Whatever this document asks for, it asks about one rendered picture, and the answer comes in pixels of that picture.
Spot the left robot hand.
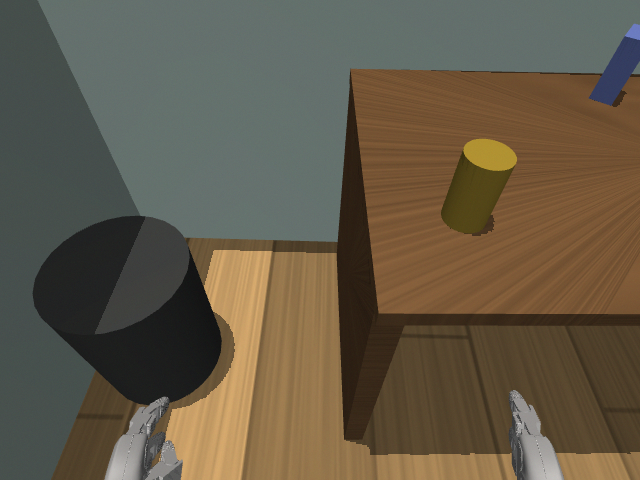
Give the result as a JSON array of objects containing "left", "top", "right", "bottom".
[{"left": 104, "top": 397, "right": 183, "bottom": 480}]

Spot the right robot hand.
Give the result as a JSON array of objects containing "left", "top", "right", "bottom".
[{"left": 509, "top": 390, "right": 564, "bottom": 480}]

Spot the desk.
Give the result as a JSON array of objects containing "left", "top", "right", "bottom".
[{"left": 337, "top": 69, "right": 640, "bottom": 440}]

